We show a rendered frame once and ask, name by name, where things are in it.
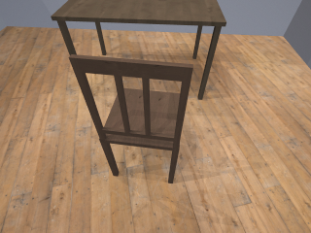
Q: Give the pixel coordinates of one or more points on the table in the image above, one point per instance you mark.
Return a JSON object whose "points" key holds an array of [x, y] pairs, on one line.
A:
{"points": [[169, 12]]}

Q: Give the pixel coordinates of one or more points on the chair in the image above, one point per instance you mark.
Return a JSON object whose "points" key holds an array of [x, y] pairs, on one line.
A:
{"points": [[141, 118]]}

